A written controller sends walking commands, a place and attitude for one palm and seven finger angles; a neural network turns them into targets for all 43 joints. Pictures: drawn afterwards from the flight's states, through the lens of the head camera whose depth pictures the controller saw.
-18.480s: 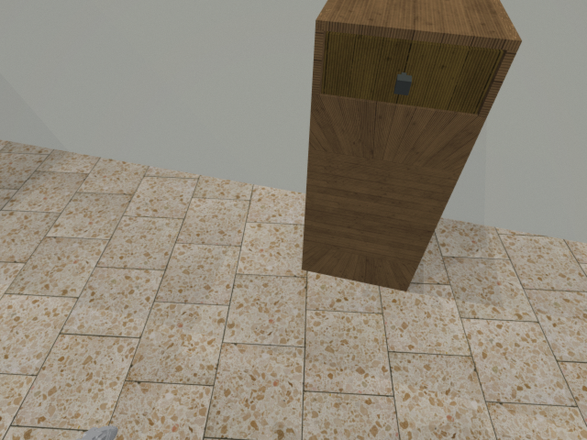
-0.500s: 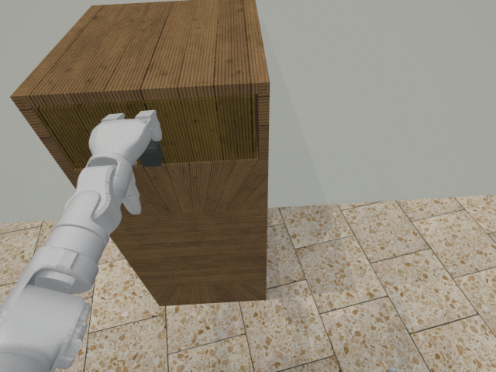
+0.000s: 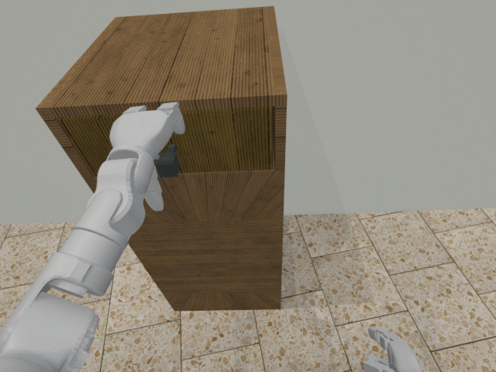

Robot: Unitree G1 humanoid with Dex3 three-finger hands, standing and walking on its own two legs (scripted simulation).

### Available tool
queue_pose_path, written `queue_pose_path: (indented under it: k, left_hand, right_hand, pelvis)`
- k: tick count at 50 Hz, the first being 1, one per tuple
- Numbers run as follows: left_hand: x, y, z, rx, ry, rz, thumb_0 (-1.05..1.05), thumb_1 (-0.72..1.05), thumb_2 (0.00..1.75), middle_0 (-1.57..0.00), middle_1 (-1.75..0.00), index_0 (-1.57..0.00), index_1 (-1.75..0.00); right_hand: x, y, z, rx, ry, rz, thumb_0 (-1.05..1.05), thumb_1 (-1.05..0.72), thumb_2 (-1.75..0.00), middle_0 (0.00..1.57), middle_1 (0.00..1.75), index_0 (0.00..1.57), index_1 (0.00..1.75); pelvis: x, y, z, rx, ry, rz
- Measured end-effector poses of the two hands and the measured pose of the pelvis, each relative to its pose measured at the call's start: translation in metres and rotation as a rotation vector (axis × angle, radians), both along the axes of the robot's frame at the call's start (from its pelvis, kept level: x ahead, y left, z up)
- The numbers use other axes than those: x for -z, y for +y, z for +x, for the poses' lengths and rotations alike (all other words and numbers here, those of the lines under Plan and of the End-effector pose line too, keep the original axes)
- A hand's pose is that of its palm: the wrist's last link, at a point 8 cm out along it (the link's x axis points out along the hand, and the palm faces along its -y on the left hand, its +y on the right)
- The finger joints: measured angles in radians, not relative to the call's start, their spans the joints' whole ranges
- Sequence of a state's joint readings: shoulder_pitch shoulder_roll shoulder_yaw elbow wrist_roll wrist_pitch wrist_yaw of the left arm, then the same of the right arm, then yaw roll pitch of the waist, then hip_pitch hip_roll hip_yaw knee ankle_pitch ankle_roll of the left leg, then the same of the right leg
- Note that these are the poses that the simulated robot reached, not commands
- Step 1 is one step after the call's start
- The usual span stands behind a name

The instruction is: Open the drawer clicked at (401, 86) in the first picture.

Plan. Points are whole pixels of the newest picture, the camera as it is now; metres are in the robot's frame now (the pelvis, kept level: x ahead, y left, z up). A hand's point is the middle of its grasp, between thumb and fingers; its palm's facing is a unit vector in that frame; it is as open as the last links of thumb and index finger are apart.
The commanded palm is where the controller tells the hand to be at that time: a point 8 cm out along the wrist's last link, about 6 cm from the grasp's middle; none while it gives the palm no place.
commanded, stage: re-aim the fingers above the handle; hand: left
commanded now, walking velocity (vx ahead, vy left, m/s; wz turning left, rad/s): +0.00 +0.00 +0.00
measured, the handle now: (169, 158) +0.46 +0.18 +0.11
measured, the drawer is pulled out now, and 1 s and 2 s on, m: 0.00 0.00 0.00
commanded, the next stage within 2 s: none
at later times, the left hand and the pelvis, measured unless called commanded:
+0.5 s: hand (161, 161) +0.40 +0.17 +0.16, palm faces +0.05 -0.06 -1.00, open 13.8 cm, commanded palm +0.37 +0.19 +0.22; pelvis -0.01 -0.01 +0.00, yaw +0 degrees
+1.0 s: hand (170, 159) +0.41 +0.16 +0.15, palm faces +0.00 -0.06 -1.00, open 13.8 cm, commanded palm +0.39 +0.19 +0.23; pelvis -0.01 -0.02 +0.00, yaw +0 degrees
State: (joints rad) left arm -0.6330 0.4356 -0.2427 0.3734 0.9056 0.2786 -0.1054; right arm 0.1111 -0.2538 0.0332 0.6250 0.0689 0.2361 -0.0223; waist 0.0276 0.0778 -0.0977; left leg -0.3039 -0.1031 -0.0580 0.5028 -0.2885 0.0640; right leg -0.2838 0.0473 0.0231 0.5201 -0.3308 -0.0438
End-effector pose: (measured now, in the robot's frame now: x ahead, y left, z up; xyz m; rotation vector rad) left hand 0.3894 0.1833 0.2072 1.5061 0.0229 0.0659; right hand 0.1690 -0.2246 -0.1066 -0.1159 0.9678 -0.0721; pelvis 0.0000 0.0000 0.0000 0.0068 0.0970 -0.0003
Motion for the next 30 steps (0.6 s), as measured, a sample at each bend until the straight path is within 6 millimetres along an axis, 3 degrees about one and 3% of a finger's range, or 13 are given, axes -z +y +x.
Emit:
queue_pose_path:
  k: [6,16,26,30]
  left_hand:
    - [0.005,-0.003,-0.004,0.045,-0.008,0.002,0.0,-0.49,0.3,-0.32,-1.2,-0.32,-1.21]
    - [-0.007,0.016,-0.008,-0.032,-0.041,0.023,0.0,-0.49,0.3,-0.32,-1.2,-0.32,-1.2]
    - [-0.005,-0.016,-0.018,0.071,-0.027,0.008,0.0,-0.49,0.3,-0.32,-1.2,-0.32,-1.2]
    - [-0.008,-0.014,-0.015,0.056,-0.048,0.013,0.0,-0.49,0.3,-0.32,-1.2,-0.32,-1.2]
  right_hand:
    - [0.0,-0.006,-0.003,0.0,0.001,-0.018,0.01,-0.9,-0.9,0.2,0.3,0.2,0.29]
    - [0.009,-0.023,-0.028,0.03,0.064,-0.034,0.01,-0.9,-0.9,0.2,0.3,0.2,0.29]
    - [0.009,-0.028,-0.035,0.044,0.043,-0.031,0.01,-0.9,-0.9,0.2,0.3,0.2,0.29]
    - [0.007,-0.027,-0.035,0.048,0.023,-0.026,0.01,-0.9,-0.9,0.2,0.3,0.2,0.29]
  pelvis:
    - [0.0,-0.004,-0.001,0.004,-0.002,0.001]
    - [0.0,-0.01,-0.004,0.001,-0.003,0.001]
    - [0.0,-0.012,-0.011,0.004,-0.019,0.005]
    - [0.0,-0.015,-0.015,0.011,-0.022,0.007]
